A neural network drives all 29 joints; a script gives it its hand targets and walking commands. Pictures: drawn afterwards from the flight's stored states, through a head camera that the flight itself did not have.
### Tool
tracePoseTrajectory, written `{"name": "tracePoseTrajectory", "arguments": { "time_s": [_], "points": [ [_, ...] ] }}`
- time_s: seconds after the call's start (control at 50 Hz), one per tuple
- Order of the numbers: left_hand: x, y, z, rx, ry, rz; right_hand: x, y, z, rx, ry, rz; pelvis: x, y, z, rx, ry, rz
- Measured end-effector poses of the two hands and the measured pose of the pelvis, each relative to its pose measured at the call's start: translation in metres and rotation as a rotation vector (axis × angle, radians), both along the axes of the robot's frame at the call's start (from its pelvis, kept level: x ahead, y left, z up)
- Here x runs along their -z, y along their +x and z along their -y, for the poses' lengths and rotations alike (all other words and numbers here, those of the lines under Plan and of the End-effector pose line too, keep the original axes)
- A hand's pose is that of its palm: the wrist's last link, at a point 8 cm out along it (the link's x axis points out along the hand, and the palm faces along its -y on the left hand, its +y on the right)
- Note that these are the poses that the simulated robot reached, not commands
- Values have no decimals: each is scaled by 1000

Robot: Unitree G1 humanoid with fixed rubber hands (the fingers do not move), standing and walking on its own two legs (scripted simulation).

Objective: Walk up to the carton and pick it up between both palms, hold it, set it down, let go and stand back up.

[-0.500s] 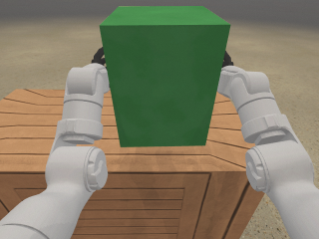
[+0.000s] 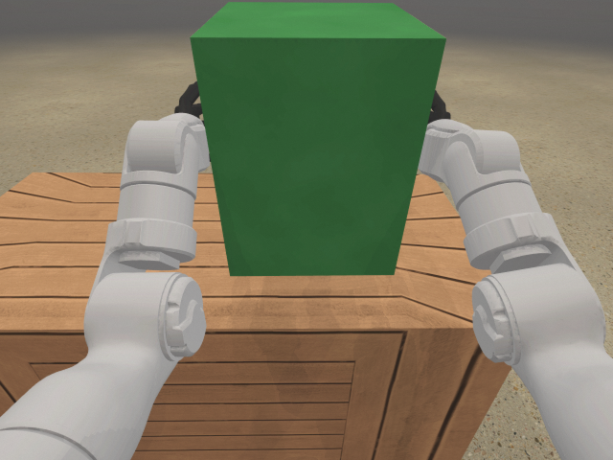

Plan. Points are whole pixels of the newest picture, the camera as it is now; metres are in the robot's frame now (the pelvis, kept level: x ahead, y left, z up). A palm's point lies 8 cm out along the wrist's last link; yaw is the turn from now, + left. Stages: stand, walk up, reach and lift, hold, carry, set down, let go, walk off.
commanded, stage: hold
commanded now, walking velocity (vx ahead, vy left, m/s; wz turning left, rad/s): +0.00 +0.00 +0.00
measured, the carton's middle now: (311, 139) +0.38 +0.00 +0.31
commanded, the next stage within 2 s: set down in 0.58 s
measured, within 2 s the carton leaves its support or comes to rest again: neither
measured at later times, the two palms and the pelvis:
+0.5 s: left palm (190, 144) +0.37 +0.15 +0.30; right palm (432, 144) +0.37 -0.14 +0.31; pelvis +0.00 +0.00 +0.00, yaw -1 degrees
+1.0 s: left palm (194, 152) +0.41 +0.15 +0.28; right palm (412, 167) +0.40 -0.14 +0.26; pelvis +0.00 -0.01 +0.00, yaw +1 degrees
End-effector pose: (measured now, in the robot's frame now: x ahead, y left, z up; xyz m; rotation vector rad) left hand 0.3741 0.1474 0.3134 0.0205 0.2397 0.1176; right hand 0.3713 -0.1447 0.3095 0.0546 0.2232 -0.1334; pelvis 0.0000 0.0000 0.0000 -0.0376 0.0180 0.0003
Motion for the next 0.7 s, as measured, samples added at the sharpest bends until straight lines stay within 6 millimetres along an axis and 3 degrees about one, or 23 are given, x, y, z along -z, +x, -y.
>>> {"name": "tracePoseTrajectory", "arguments": {
  "time_s": [0.6,0.7],
  "points": [
    [8,-1,-1,13,-4,-5,3,-3,-1,11,-3,-9,0,0,-4,9,-1,11],
    [3,2,-1,-10,11,1,8,3,-2,3,80,-13,-1,-3,-4,5,5,14]
  ]
}}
